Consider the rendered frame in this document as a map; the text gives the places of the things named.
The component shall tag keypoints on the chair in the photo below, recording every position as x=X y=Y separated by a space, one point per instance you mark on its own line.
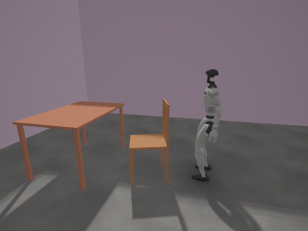
x=152 y=142

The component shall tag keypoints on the robot head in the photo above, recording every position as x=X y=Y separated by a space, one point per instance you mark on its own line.
x=211 y=73

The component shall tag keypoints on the left robot forearm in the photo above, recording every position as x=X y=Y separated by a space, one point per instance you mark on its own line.
x=216 y=119

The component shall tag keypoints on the table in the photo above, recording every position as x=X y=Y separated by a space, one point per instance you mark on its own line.
x=70 y=117

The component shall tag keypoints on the humanoid robot torso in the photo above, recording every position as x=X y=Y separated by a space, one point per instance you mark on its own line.
x=209 y=106

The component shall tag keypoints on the robot left hand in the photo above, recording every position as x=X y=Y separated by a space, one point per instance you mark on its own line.
x=213 y=135

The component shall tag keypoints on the robot left upper arm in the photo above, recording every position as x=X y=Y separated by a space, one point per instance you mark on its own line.
x=214 y=94

